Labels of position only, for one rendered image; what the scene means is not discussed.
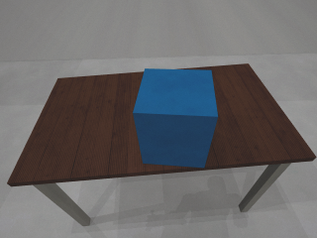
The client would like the carton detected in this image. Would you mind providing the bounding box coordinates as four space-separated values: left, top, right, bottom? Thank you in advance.
133 68 218 169

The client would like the table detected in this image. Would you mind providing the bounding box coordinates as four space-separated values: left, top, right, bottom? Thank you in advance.
7 63 317 226

